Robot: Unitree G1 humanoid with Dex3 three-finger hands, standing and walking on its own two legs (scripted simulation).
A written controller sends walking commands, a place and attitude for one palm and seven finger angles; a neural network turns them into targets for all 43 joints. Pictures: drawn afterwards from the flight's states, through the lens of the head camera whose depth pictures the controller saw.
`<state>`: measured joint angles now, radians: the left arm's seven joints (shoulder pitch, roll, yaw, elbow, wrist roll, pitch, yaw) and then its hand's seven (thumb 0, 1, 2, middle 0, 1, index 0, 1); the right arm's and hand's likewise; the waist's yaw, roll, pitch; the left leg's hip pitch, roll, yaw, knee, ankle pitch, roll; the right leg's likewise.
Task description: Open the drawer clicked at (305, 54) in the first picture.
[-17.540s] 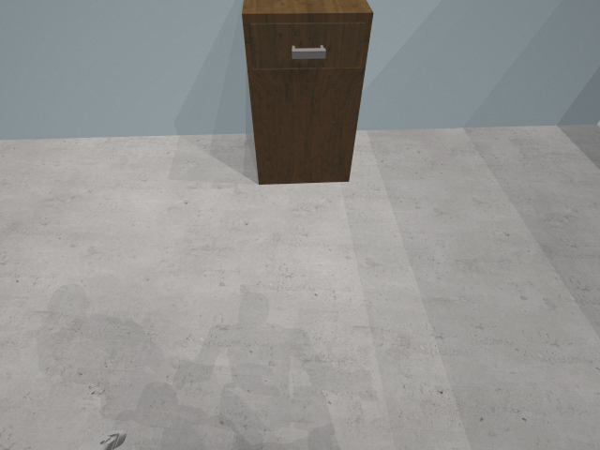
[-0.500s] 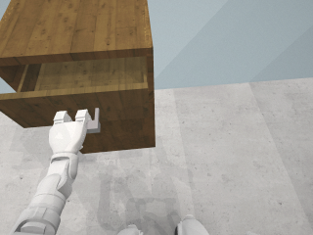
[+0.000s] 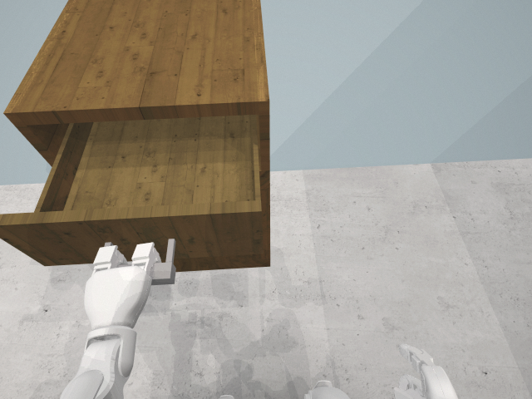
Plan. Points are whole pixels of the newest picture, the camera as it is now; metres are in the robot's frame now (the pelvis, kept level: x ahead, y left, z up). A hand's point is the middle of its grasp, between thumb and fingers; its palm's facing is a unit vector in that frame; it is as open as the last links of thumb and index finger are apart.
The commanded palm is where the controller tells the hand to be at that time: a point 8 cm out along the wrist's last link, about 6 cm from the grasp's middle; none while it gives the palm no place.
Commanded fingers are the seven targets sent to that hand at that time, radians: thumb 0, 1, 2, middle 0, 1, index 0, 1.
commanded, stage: pull the drawer open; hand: left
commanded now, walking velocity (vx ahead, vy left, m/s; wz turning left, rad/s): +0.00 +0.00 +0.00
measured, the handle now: (137, 261) +0.33 +0.23 -0.04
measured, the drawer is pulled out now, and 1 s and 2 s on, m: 0.21 0.30 0.30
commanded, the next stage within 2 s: open the thumb to release the handle in 0.62 s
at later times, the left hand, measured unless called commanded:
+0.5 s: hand (124, 367) +0.18 +0.22 -0.05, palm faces -0.04 -0.08 -1.00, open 6.3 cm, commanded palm +0.13 +0.22 -0.01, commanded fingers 0.00 0.90 0.90 -0.40 -1.35 -0.40 -1.35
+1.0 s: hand (124, 362) +0.18 +0.22 -0.05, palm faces +0.00 -0.03 -1.00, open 7.7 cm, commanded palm +0.15 +0.22 -0.01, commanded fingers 0.00 -0.15 0.45 -0.32 -1.24 -0.32 -1.24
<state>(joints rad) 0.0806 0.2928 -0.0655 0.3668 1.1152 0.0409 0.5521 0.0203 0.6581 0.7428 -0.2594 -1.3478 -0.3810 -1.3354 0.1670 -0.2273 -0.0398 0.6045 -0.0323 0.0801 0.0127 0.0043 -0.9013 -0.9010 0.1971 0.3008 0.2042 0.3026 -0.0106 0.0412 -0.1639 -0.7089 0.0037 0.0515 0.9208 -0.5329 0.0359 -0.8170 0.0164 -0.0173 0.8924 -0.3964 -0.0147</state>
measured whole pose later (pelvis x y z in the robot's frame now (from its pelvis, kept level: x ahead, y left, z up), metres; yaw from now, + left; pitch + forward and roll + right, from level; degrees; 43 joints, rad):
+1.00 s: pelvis -0.02 -0.02 -0.02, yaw +1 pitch +17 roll +1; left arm 0.33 0.28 -0.06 0.18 1.11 0.04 0.62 0.00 0.39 0.69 -0.34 -1.27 -0.38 -1.30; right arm 0.11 -0.23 -0.04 0.64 -0.05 0.03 -0.03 0.01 -0.90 -0.90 0.20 0.30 0.20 0.30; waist 0.03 0.03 -0.16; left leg -0.77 0.00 0.04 1.04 -0.56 0.01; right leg -0.89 0.01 -0.03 1.04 -0.44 -0.05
